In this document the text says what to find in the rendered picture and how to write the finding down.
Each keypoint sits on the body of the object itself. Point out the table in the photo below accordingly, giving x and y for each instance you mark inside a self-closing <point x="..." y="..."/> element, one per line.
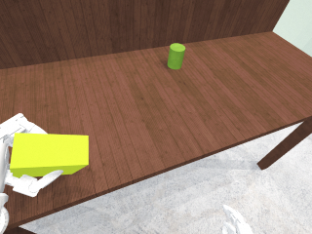
<point x="99" y="68"/>

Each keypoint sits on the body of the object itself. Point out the left robot forearm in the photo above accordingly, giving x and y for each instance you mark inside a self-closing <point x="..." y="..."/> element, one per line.
<point x="4" y="215"/>

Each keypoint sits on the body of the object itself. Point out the sponge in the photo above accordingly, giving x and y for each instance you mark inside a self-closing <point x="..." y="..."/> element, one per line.
<point x="40" y="154"/>

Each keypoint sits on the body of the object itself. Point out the robot left hand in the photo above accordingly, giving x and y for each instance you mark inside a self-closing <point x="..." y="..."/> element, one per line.
<point x="26" y="184"/>

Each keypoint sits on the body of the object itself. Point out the robot right hand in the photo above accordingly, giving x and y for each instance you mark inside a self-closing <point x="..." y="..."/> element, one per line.
<point x="237" y="220"/>

